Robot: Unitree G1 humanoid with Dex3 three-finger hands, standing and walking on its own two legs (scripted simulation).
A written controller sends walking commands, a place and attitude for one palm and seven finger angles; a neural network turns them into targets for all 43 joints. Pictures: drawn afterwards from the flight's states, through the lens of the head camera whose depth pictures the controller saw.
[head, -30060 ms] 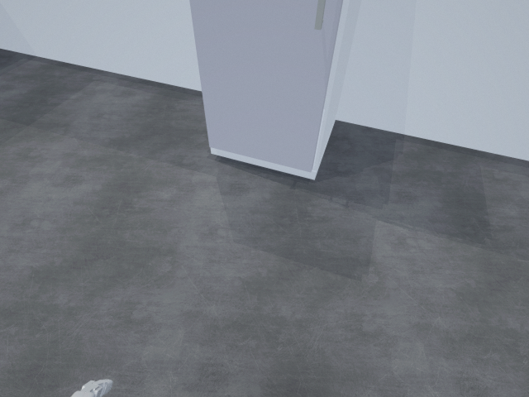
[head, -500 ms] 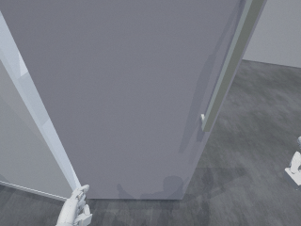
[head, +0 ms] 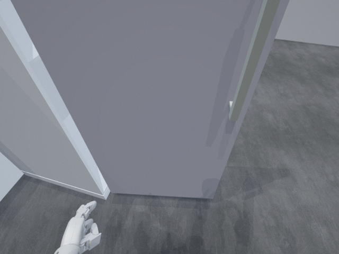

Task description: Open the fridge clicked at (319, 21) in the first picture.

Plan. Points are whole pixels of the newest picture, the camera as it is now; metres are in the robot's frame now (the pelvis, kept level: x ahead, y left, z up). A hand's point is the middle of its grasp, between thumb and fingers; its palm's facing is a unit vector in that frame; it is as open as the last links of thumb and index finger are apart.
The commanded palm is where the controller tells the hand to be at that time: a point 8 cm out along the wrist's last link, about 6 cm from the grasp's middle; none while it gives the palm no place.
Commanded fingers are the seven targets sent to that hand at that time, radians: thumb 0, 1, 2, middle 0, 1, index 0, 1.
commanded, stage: step back with the hand held close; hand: right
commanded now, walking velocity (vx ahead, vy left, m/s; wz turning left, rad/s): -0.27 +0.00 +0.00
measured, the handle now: (250, 52) +0.50 -0.16 +0.24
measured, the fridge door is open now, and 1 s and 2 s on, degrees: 77 77 77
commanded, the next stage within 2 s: stop stepping back and stand still in 0.64 s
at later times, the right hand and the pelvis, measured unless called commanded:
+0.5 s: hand out of the picture +0.10 -0.29 +0.18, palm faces +0.52 +0.75 -0.42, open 7.4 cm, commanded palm +0.05 -0.31 +0.18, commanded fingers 0.00 -0.90 -0.90 0.20 0.30 0.20 0.30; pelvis -0.08 -0.01 -0.01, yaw -2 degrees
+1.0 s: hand out of the picture -0.01 -0.29 +0.18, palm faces +0.38 +0.79 -0.48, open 7.4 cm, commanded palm -0.05 -0.32 +0.18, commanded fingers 0.00 -0.90 -0.90 0.20 0.30 0.20 0.30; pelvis -0.21 -0.03 +0.00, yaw +4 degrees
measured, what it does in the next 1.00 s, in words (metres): walks backwards: left foot, then right foot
